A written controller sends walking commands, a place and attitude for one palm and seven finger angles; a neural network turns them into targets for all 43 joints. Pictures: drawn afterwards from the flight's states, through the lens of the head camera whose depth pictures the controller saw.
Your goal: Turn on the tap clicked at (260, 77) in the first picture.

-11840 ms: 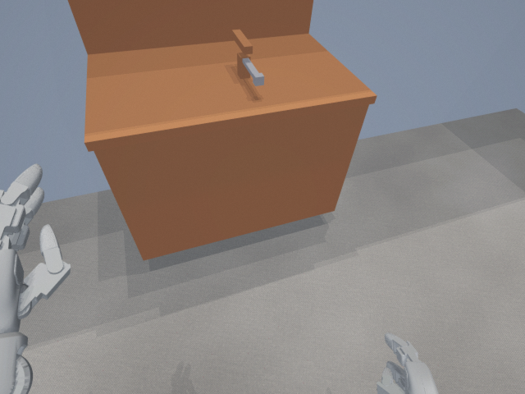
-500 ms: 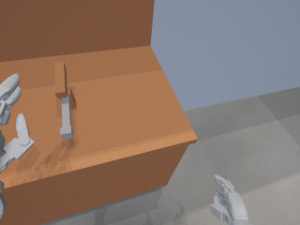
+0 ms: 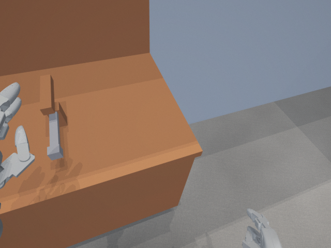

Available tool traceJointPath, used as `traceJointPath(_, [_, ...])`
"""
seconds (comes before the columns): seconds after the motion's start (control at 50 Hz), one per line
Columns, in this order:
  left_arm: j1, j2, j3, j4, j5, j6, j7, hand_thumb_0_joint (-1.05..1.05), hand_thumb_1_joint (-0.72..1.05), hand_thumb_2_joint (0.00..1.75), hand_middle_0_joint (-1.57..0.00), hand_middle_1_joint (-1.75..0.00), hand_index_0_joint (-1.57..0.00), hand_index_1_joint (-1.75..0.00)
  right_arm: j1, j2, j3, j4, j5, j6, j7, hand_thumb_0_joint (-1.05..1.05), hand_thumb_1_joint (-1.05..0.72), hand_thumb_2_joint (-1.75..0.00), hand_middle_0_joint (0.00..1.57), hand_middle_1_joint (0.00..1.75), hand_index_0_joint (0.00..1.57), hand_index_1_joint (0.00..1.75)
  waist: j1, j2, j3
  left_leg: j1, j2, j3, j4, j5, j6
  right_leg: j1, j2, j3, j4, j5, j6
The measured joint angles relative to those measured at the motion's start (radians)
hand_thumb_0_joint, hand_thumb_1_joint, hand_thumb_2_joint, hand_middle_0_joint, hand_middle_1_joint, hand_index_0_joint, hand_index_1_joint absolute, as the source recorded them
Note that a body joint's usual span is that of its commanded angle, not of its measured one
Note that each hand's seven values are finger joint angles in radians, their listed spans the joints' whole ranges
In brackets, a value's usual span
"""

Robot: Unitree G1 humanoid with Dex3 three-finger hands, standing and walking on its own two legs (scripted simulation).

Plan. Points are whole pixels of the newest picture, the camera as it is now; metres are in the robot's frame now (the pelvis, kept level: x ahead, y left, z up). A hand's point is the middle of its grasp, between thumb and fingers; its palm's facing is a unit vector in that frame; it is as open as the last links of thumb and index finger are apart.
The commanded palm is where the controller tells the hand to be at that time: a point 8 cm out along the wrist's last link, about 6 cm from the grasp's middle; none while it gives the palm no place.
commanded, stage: shuffle to correct the standing spot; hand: left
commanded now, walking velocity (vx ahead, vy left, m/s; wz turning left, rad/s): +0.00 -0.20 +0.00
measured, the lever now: (55, 152) +0.32 +0.30 +0.01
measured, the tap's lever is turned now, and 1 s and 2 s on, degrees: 0 0 0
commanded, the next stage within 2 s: none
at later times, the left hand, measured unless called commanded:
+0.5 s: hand (32, 155) +0.23 +0.24 +0.17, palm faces +0.33 -0.85 -0.42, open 7.4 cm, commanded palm +0.16 +0.28 +0.18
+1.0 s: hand (36, 162) +0.22 +0.23 +0.17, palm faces +0.33 -0.86 -0.40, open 7.4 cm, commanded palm +0.16 +0.28 +0.18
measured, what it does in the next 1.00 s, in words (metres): stands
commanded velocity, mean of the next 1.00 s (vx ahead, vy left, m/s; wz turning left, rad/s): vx -0.02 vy -0.20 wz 0.00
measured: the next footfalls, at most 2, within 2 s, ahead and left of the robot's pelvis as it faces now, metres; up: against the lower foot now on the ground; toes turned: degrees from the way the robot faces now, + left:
none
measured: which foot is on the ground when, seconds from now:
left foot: down 0.00-1.00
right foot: down 0.00-1.00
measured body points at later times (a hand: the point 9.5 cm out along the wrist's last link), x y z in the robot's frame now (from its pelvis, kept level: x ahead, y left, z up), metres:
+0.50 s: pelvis +0.01 +0.00 +0.00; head +0.05 +0.02 +0.45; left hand +0.20 +0.29 +0.20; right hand +0.20 -0.22 -0.07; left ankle +0.00 +0.14 -0.73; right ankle +0.04 -0.06 -0.73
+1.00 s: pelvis +0.01 -0.01 +0.00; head +0.03 +0.01 +0.45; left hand +0.20 +0.28 +0.19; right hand +0.17 -0.24 -0.08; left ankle +0.00 +0.14 -0.73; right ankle +0.04 -0.06 -0.73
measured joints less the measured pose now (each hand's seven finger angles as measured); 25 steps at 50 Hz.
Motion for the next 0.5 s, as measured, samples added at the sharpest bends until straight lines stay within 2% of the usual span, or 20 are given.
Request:
traceJointPath(0.12, [0.019, -0.012, -0.005, 0.009, -0.009, 0.005, -0.007, 0.01, 0.89, 0.9, -0.21, -0.3, -0.21, -0.31, -0.016, 0.002, 0.002, -0.001, 0.002, 0.006, 0.004, 0.02, -0.9, -0.9, 0.2, 0.3, 0.2, 0.3, -0.001, 0.014, -0.012, -0.007, 0.0, -0.005, 0.026, -0.021, 0.003, -0.006, 0.0, -0.005, 0.027, -0.023, -0.006])
traceJointPath(0.22, [0.03, -0.029, -0.022, 0.017, -0.011, 0.024, -0.003, 0.01, 0.89, 0.9, -0.21, -0.3, -0.21, -0.31, -0.022, 0.005, 0.007, 0.002, 0.002, 0.014, -0.002, 0.02, -0.9, -0.9, 0.2, 0.3, 0.2, 0.3, 0.004, -0.001, -0.021, 0.001, -0.005, -0.005, 0.021, -0.025, 0.004, -0.002, -0.006, -0.005, 0.033, -0.034, -0.002])
traceJointPath(0.36, [-0.011, -0.02, -0.017, 0.0, 0.0, 0.025, 0.004, 0.01, 0.89, 0.9, -0.21, -0.3, -0.21, -0.31, -0.036, 0.013, 0.008, -0.012, -0.003, 0.015, 0.0, 0.02, -0.9, -0.9, 0.2, 0.3, 0.2, 0.3, 0.016, -0.014, 0.003, 0.016, -0.006, -0.013, 0.006, -0.019, 0.001, 0.017, -0.007, -0.012, 0.016, -0.03, 0.01])
traceJointPath(0.5, [0.006, -0.01, -0.009, -0.021, -0.005, 0.016, 0.0, 0.01, 0.89, 0.9, -0.21, -0.3, -0.21, -0.31, -0.056, 0.013, 0.005, -0.027, 0.003, 0.023, 0.015, 0.02, -0.9, -0.9, 0.2, 0.3, 0.2, 0.3, 0.003, 0.011, 0.008, 0.002, 0.003, -0.024, 0.032, -0.029, -0.004, 0.017, 0.003, -0.023, 0.014, -0.027, -0.008])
